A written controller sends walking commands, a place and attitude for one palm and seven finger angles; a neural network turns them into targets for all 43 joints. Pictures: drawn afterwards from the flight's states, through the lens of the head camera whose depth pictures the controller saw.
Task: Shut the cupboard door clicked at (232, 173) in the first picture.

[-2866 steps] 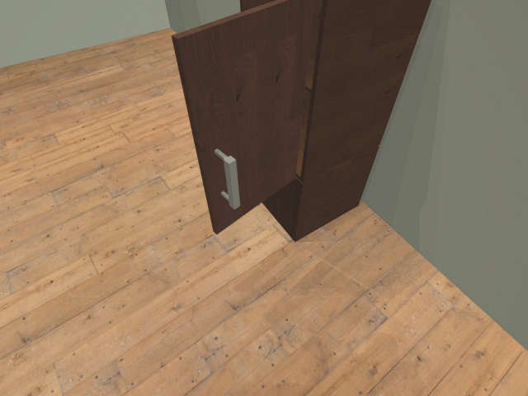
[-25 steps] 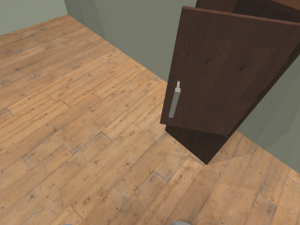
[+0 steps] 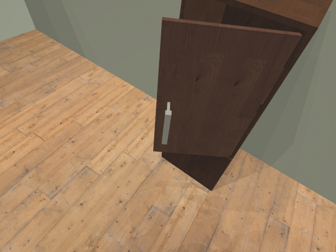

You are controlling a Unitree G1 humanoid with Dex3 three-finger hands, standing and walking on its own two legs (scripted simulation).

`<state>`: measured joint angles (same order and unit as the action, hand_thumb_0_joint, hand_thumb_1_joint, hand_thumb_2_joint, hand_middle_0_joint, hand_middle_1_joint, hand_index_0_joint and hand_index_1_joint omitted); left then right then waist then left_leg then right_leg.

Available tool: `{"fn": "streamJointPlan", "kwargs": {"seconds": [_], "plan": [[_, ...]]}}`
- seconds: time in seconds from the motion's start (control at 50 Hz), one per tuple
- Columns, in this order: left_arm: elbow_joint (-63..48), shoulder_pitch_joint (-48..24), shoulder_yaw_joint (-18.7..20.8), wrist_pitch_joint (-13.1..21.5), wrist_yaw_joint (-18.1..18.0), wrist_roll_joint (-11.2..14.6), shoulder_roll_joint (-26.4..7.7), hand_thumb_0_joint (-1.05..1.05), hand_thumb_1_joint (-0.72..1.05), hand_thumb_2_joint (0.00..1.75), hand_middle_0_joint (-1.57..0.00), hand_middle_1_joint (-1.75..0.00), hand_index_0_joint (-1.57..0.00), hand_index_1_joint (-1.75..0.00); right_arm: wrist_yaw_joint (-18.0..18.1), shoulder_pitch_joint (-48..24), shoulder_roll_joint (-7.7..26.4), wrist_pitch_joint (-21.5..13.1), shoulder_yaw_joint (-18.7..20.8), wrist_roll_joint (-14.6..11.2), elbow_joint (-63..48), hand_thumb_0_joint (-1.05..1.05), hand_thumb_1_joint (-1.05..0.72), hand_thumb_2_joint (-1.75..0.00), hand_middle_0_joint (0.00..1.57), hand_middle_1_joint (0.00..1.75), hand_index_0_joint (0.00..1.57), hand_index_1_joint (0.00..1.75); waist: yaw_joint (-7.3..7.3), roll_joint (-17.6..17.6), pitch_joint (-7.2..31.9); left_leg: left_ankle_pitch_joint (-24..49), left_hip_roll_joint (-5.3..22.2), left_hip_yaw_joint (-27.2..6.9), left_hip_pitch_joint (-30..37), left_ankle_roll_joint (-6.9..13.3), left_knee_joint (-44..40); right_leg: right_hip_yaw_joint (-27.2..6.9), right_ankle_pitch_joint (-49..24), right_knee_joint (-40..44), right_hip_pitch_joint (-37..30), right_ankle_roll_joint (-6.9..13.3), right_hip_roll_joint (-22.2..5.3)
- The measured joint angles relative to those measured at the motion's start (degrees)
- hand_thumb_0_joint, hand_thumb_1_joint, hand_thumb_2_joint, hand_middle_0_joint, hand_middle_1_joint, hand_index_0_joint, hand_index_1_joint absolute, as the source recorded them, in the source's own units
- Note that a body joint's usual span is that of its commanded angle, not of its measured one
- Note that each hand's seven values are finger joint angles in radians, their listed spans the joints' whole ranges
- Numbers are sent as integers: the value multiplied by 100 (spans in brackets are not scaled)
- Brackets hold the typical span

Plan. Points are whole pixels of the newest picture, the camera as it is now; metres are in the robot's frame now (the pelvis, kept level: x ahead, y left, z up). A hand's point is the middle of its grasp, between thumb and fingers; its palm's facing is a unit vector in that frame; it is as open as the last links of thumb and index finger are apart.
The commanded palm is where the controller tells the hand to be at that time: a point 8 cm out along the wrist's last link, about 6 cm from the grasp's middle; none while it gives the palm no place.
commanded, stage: take the last steps up to it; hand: left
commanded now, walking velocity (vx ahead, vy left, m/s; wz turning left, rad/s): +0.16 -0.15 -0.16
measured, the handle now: (166, 124) +0.55 +0.03 -0.10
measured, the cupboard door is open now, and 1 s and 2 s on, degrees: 34 34 34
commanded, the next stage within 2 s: come to a stop and stand still in 0.08 s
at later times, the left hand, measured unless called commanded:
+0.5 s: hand (138, 228) +0.21 +0.08 -0.16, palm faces -0.11 -0.97 -0.22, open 7.3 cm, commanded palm none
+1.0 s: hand out of the picture +0.10 +0.19 -0.16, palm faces -0.01 -0.95 -0.30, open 7.4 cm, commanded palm none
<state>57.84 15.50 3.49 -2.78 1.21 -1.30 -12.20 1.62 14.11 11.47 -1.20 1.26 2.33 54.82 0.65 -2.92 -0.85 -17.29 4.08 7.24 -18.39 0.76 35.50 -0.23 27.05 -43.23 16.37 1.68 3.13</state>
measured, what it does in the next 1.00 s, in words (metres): steps on the spot: right foot, then left foot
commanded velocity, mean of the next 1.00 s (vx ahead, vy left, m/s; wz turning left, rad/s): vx -0.05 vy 0.05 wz -0.02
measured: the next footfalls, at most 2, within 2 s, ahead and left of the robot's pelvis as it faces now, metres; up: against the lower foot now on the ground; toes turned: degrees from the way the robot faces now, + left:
right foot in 0.34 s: +0.14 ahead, -0.17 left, +0.00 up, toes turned -5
left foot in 0.72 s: +0.12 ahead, +0.05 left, +0.00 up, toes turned -1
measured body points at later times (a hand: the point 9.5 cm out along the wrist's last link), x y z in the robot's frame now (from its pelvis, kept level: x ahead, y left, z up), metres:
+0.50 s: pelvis +0.08 -0.08 +0.00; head +0.14 -0.10 +0.45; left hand +0.22 +0.13 -0.14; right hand +0.06 -0.33 -0.16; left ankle +0.02 +0.05 -0.67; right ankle +0.12 -0.21 -0.73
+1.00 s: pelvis +0.07 -0.02 +0.00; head +0.06 -0.03 +0.45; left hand +0.10 +0.24 -0.14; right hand +0.18 -0.26 -0.13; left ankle +0.08 +0.05 -0.73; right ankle +0.10 -0.17 -0.73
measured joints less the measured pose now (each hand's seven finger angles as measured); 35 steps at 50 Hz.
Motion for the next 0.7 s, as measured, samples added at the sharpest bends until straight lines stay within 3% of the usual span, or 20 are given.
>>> {"fn": "streamJointPlan", "kwargs": {"seconds": [0.06,0.12,0.22,0.32,0.34,0.38,0.42,0.52,0.62,0.7], "plan": [[49,-98,45,-89,84,-75,-91,1,91,90,-20,-29,-20,-30,37,144,-90,-53,-72,18,-33,1,-91,-90,20,30,20,30,58,-53,-20,-139,105,101,274,15,-232,89,-113,-1571,722,-113,-108],[-33,-294,88,-77,140,-68,-152,1,91,90,-20,-29,-20,-30,69,320,-144,-81,-105,16,73,1,-91,-90,20,30,20,30,56,-12,-108,37,221,138,615,-96,-721,109,-578,-1980,1187,-240,-309],[-178,-636,77,-56,141,-41,-191,0,91,90,-20,-29,-20,-30,33,557,-175,-39,-62,9,306,1,-91,-90,20,30,20,30,108,113,-255,95,436,225,995,-277,-1146,160,-1085,-1113,1428,-347,-610],[-280,-947,-1,71,55,-16,-147,0,91,90,-20,-29,-20,-30,0,687,-145,122,36,-33,469,1,-91,-90,20,30,20,30,256,240,-468,-290,624,221,1063,-563,-724,350,-1632,638,843,-306,-595],[-320,-948,-32,149,36,-19,-159,0,91,90,-20,-29,-20,-30,-19,755,-146,151,57,-62,492,1,-91,-90,20,30,20,30,262,185,-447,-459,592,216,999,-602,-465,351,-2117,1023,626,-275,-644],[-284,-1022,-74,305,-64,-21,-21,0,91,90,-20,-29,-20,-30,-42,661,-29,255,107,-144,565,1,-91,-90,20,30,20,30,239,339,-503,-1106,508,-129,669,-475,395,386,-1490,846,612,-223,-607],[-249,-1088,-160,340,-135,-17,155,0,91,90,-20,-29,-20,-30,0,427,88,377,150,-195,569,1,-91,-90,20,30,20,30,274,507,-614,-1604,246,-486,300,-388,1259,413,-1255,742,586,-193,-577],[-271,-1121,-225,229,-250,-26,389,0,91,90,-20,-29,-20,-30,-24,-47,164,435,170,-197,383,1,-91,-90,20,30,19,30,174,473,-621,-1314,-300,-577,-463,-389,2509,403,-1491,1151,361,-181,-660],[-319,-989,-165,185,-290,-73,345,0,90,90,-21,-30,-21,-30,-112,-397,107,449,180,-159,102,1,-91,-90,20,30,19,30,0,306,-439,-967,-419,-555,-607,-394,2061,455,-1674,1439,295,-226,-724],[-331,-788,-153,146,-305,-62,128,0,90,90,-21,-30,-21,-30,-157,-499,37,338,104,-137,-146,1,-91,-90,20,30,19,30,-91,127,-317,-383,-374,-576,10,-315,340,472,-1641,1285,360,-336,-775]]}}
